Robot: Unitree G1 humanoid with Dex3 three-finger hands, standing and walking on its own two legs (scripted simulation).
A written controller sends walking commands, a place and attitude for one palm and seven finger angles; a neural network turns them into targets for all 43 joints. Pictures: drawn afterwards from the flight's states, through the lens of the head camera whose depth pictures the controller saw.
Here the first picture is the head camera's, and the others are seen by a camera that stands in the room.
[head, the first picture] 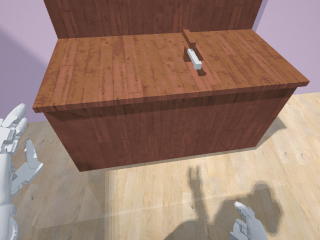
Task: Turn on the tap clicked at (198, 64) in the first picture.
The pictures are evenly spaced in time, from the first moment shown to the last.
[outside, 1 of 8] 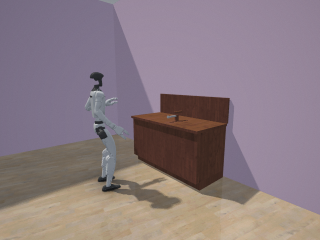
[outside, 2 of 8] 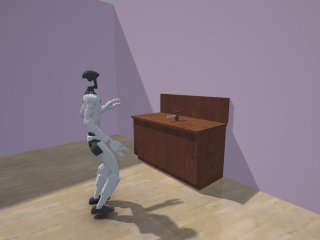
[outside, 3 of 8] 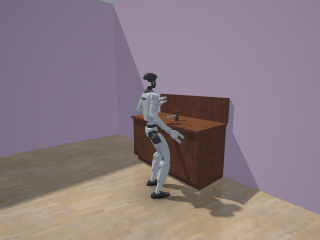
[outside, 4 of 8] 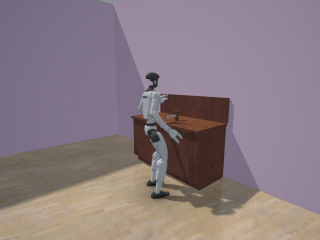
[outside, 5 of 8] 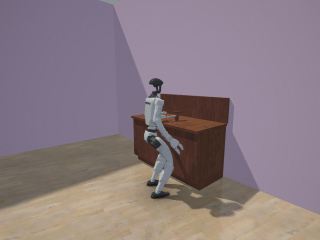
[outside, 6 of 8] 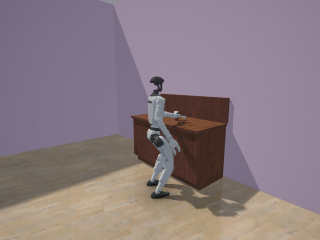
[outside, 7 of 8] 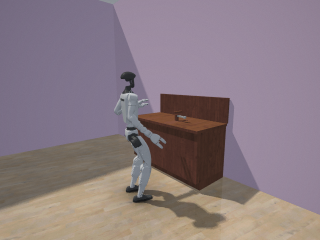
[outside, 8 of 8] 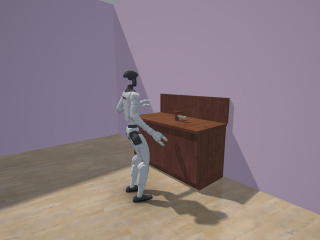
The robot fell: no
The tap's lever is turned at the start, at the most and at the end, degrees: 0 87 86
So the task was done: yes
